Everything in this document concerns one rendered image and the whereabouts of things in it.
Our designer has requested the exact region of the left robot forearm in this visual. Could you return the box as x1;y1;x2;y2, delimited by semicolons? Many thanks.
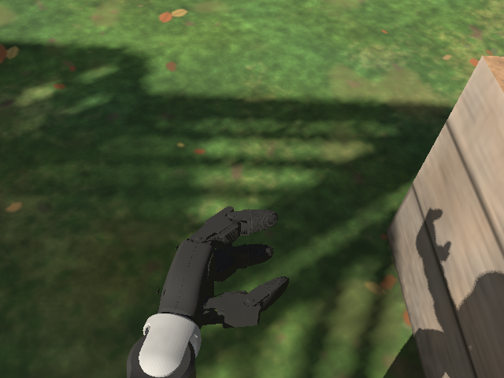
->
127;313;202;378

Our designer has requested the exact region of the robot left hand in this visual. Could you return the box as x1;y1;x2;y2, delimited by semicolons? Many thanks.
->
157;206;289;329

